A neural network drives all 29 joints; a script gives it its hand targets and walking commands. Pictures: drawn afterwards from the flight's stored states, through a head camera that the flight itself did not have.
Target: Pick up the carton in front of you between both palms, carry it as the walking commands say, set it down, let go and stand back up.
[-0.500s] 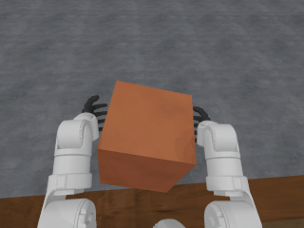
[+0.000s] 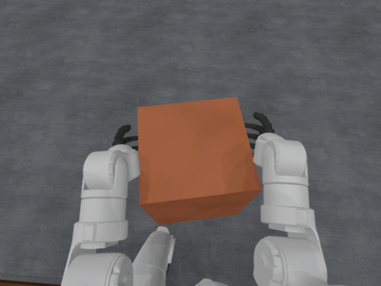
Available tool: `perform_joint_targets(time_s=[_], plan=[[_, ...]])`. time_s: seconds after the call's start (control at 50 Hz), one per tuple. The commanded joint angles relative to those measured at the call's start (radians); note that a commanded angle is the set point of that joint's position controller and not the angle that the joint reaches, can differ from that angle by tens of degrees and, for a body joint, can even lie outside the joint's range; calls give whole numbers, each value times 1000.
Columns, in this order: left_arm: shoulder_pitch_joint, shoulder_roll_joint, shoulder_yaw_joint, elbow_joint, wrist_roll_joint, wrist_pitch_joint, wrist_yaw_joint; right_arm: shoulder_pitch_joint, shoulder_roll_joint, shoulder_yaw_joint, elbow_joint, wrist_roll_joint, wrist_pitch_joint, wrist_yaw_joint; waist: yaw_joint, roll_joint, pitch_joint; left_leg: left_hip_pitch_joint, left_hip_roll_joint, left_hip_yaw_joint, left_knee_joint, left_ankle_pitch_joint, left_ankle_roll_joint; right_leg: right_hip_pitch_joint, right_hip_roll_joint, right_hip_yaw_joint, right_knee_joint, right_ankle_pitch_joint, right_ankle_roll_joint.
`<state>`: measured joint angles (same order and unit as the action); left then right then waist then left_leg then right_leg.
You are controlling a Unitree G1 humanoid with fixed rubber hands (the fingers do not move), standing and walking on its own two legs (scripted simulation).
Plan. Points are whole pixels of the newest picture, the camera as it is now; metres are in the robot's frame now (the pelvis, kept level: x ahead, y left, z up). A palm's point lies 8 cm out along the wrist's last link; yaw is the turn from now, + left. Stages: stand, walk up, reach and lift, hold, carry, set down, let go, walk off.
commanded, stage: carry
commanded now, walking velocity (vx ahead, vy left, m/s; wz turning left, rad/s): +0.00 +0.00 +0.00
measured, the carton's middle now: (193, 167) +0.37 +0.05 -0.06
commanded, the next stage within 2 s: none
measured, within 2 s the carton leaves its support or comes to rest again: neither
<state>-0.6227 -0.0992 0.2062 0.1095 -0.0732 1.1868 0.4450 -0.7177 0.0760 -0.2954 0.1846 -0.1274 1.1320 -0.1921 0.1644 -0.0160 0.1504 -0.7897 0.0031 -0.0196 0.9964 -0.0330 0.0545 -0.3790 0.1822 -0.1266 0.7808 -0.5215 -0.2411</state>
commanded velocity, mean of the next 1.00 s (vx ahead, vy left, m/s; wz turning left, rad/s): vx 0.00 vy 0.00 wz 0.00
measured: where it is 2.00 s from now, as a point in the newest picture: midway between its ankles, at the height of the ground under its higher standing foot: (222, 188)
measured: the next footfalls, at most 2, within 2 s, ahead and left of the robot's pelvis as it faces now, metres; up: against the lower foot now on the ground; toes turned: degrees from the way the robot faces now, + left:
left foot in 0.12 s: +0.18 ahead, +0.08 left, -0.12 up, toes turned -3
right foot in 0.34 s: +0.49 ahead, -0.15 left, -0.12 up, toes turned -2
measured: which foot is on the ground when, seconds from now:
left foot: up 0.00-0.10, down 0.12-0.34, up 0.36-0.68, down 0.70-1.00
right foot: down 0.00-0.12, up 0.14-0.32, down 0.34-0.70, up 0.72-1.00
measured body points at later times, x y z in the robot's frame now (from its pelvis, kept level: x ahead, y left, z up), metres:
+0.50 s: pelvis +0.40 -0.07 -0.09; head +0.53 -0.07 +0.34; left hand +0.78 +0.06 -0.08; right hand +0.81 -0.23 -0.05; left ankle +0.32 +0.08 -0.72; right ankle +0.45 -0.15 -0.81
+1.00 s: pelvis +0.58 -0.08 -0.07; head +0.58 -0.06 +0.38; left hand +0.95 +0.07 +0.03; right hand +0.95 -0.23 +0.05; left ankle +0.58 +0.01 -0.81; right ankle +0.59 -0.21 -0.80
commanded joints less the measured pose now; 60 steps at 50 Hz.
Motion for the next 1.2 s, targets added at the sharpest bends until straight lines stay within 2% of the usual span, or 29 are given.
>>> perform_joint_targets(time_s=[0.0, 0.04, 0.06, 0.08, 0.1, 0.12, 0.14, 0.16, 0.18, 0.22, 0.24, 0.26, 0.28, 0.3, 0.32, 0.34, 0.38, 0.42, 0.48, 0.58, 0.64, 0.66, 0.68, 0.74, 0.78, 0.86, 1.02, 1.1, 1.18], plan=[[-886, -1177, -653, -62, -447, -79, -601, -658, 1059, 596, -65, 367, -58, 238, -23, -57, -663, 211, -104, 161, -440, 339, 9, 487, -175, 245, 185, 1093, 213], [-904, -1192, -683, -84, -436, -107, -591, -673, 1080, 646, -125, 372, -82, 236, -141, 37, -694, 651, -54, 129, -634, 550, 1, 210, -193, 202, 450, 1089, 278], [-902, -1159, -673, -78, -419, -105, -588, -593, 1076, 645, -37, 359, -81, 238, -230, 139, -724, 956, 32, 86, -631, 918, 65, -41, -185, 147, 708, 923, 349], [-870, -1150, -664, 5, -406, -93, -586, -539, 1037, 615, 22, 339, -90, 248, -300, 384, -748, 1356, 254, -121, -520, 1441, 216, -472, -93, 106, 936, -179, 374], [-796, -1118, -628, 135, -362, -92, -586, -431, 976, 592, 152, 299, -88, 252, -368, 269, -760, 1634, 396, -344, -317, 1606, 318, -915, -64, 241, 1139, -484, 343], [-665, -1088, -556, 243, -291, -98, -590, -419, 994, 643, 170, 314, -88, 262, -360, 51, -837, 1675, 424, -468, -242, 1374, 315, -997, -120, 335, 1084, -426, 292], [-688, -1080, -548, 205, -272, -113, -594, -357, 1044, 663, 243, 339, -94, 273, -394, 76, -720, 1677, 440, -537, -240, 1191, 317, -1152, -141, 375, 1042, -505, 284], [-650, -1061, -507, 154, -244, -133, -590, -456, 1128, 762, 123, 426, -99, 298, -379, 20, -742, 1667, 378, -443, -244, 1092, 261, -1158, -155, 353, 861, -445, 267], [-625, -1043, -465, 111, -173, -145, -569, -703, 1200, 840, -42, 549, -101, 315, -294, -161, -741, 1397, 234, -235, -350, 966, 190, -854, -151, 170, 539, -52, 223], [-790, -893, -384, -39, -148, -178, -519, -815, 1244, 802, -93, 642, -78, 329, -210, -64, -727, 800, 27, -29, -378, 728, 63, -156, -80, 21, -45, 544, 246], [-667, -945, -399, -15, -115, -171, -498, -727, 1251, 788, -26, 663, -75, 330, -197, 82, -684, 610, 35, -23, -349, 645, 69, 136, -72, 14, -166, 703, 243], [-647, -936, -410, -16, -100, -168, -496, -704, 1244, 765, -36, 665, -71, 339, -163, 68, -665, 521, 46, -39, -317, 608, 74, 362, -84, 27, -327, 864, 241], [-784, -1002, -463, -129, -139, -179, -491, -752, 1231, 775, -85, 659, -66, 341, -109, 19, -712, 364, 22, -15, -116, 182, 49, 567, -219, 126, -384, 1057, 173], [-825, -938, -448, -169, -174, -178, -494, -730, 1235, 763, -61, 645, -47, 331, -106, -274, -794, 112, -104, -2, 231, -549, -13, 835, -456, 328, -251, 1866, 48], [-768, -934, -469, -96, -196, -163, -479, -703, 1213, 720, -39, 625, -33, 310, -85, -324, -1009, 113, -126, -120, 355, -662, -26, 925, -596, 500, -44, 2264, -14], [-844, -904, -497, -181, -201, -163, -463, -614, 1201, 690, 67, 608, -23, 302, -82, -225, -1008, 66, -82, -141, 431, -623, -36, 920, -607, 572, -87, 1996, -92], [-754, -982, -542, -70, -166, -160, -476, -571, 1195, 716, 102, 573, -18, 310, -100, -52, -943, -1, 6, -145, 415, -588, -44, 818, -576, 553, -124, 1447, -64], [-778, -1044, -660, -119, -214, -162, -489, -422, 1223, 656, 171, 494, -33, 326, -97, 122, -834, -8, 19, -52, 211, -541, -93, 719, -503, 427, -175, 1367, -13], [-835, -1090, -670, -293, -290, -153, -505, -541, 1211, 690, -60, 513, -59, 309, -98, -73, -890, 74, -4, 10, -14, -447, -99, 717, -438, 381, -134, 1493, 23], [-807, -1079, -757, -279, -358, -122, -539, -495, 1096, 667, -139, 402, -71, 257, -113, -139, -826, 346, -55, 119, -349, -67, -45, 573, -350, 196, -132, 1490, 112], [-939, -1061, -766, -331, -376, -102, -555, -554, 1075, 694, -162, 387, -62, 269, -157, -8, -806, 868, 87, 20, -556, 585, 20, 146, -214, 77, -25, 758, 187], [-861, -1061, -777, -185, -353, -76, -556, -527, 1016, 692, -138, 352, -61, 265, -191, 171, -835, 1110, 303, -230, -431, 1129, 153, -133, -150, 111, 77, 27, 228], [-862, -1064, -795, -168, -377, -72, -561, -506, 959, 633, -107, 347, -53, 265, -194, 274, -882, 1224, 402, -291, -366, 1341, 247, -237, -157, 169, 174, -139, 238], [-805, -991, -737, -45, -323, -39, -559, -432, 924, 646, 9, 332, -20, 278, -191, 123, -773, 1166, 371, -216, -399, 1081, 201, -295, -193, 174, 125, -123, 238], [-762, -1011, -675, 9, -284, -34, -562, -515, 982, 686, 23, 386, 10, 303, -173, 136, -721, 977, 255, -119, -471, 865, 132, -149, -183, 140, 41, -22, 242], [-762, -1038, -589, 110, -267, -23, -569, -613, 1031, 637, 64, 453, 36, 342, -171, 147, -652, 789, 253, -100, -542, 489, 93, 8, -153, 91, -87, 101, 244], [-953, -1070, -428, 81, -289, -22, -535, -724, 1090, 490, 203, 494, 73, 355, -163, 54, -662, 626, 109, 23, -426, 184, -19, 208, -322, 185, -187, 842, 194], [-998, -1058, -413, 130, -292, -26, -548, -647, 1109, 409, 314, 448, 71, 347, -158, -20, -658, 597, 104, 10, -391, 119, -37, 225, -352, 190, -206, 902, 191], [-962, -1068, -352, 57, -289, -26, -534, -770, 1179, 483, 154, 526, 64, 334, -165, -100, -686, 573, 77, 47, -388, -50, -38, 274, -365, 183, -217, 1011, 181]])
